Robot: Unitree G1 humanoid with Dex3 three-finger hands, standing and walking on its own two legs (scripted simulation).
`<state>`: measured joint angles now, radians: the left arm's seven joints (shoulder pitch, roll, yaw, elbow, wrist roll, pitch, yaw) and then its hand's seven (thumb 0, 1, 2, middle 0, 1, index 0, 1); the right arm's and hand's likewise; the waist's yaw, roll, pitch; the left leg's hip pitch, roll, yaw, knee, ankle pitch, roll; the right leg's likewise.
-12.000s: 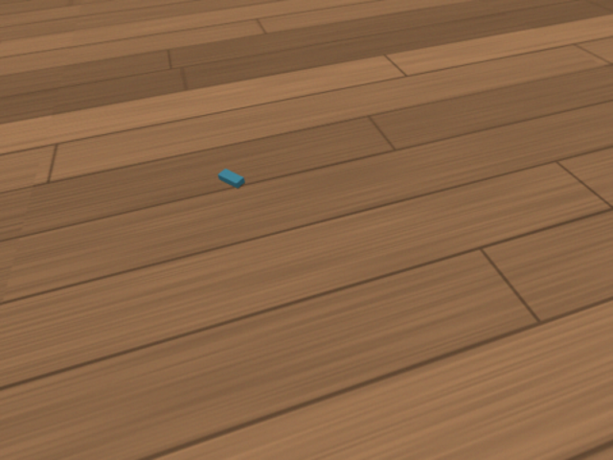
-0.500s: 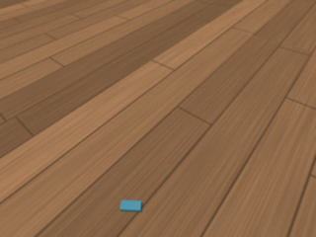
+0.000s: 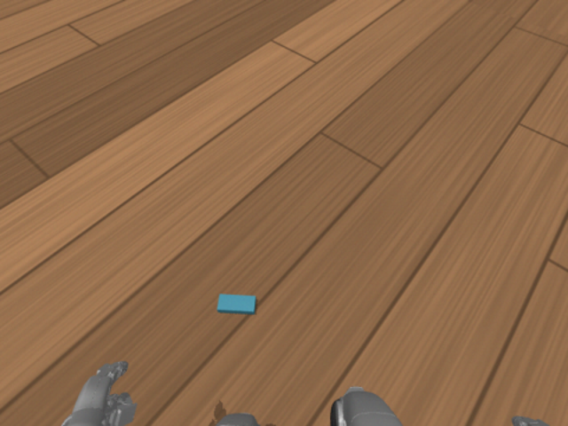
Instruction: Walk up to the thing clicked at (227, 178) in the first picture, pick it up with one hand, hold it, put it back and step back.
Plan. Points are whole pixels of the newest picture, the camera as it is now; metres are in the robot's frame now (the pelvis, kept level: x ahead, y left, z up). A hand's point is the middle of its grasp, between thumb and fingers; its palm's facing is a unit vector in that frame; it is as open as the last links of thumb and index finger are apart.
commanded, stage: walk up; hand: left
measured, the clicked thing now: (237, 304) +0.52 +0.18 -0.73
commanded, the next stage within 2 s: stand in 1.90 s
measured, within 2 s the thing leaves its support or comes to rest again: neither
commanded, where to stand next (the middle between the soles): +0.12 -0.03 m, yaw -4 degrees
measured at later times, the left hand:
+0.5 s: hand out of the picture -0.01 +0.24 -0.14, palm faces -0.13 -0.91 -0.40, open 7.4 cm
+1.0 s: hand out of the picture -0.16 +0.24 -0.14, palm faces -0.04 -0.94 -0.35, open 7.4 cm
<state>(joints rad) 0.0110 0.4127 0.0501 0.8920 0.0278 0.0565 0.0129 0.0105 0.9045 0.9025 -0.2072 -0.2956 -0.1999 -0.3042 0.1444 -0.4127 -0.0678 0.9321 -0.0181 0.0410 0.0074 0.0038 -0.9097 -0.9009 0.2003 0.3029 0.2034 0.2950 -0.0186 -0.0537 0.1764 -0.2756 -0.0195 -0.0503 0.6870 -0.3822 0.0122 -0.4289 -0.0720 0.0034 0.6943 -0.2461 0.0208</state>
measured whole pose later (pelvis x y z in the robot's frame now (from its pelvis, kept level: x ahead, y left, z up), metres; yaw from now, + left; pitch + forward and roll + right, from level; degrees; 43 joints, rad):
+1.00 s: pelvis -0.25 -0.03 +0.01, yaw -4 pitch -3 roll -1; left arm 0.21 0.40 0.07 0.89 0.01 0.04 -0.02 0.01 0.91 0.90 -0.21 -0.30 -0.20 -0.30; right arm 0.17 -0.34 -0.03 0.89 -0.04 0.00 0.00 0.01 -0.90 -0.90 0.21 0.30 0.21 0.30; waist 0.02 -0.04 0.11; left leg -0.27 0.02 0.00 0.61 -0.29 0.01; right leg -0.29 0.03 0.07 0.81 -0.50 -0.01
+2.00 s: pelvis -0.25 -0.03 +0.03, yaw -3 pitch -3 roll +0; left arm 0.09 0.36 0.01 1.10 0.01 -0.02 0.00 0.01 0.91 0.90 -0.21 -0.30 -0.20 -0.30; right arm 0.06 -0.35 -0.02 1.07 0.00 0.00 0.01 0.01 -0.91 -0.90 0.20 0.30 0.20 0.30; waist 0.01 0.00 0.07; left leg -0.16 0.02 -0.03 0.44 -0.23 -0.02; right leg -0.09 -0.01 0.03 0.40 -0.27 0.02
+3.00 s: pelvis -0.25 -0.02 +0.03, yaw -3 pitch -2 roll +0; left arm 0.18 0.37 0.04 1.09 0.03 -0.02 -0.04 0.01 0.91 0.90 -0.21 -0.30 -0.20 -0.30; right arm 0.17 -0.35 -0.04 1.08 -0.02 -0.02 0.05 0.01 -0.91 -0.90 0.20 0.30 0.21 0.30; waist 0.01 -0.01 0.02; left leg -0.19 0.00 -0.03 0.45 -0.31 0.03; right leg -0.15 -0.02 0.04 0.48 -0.42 -0.03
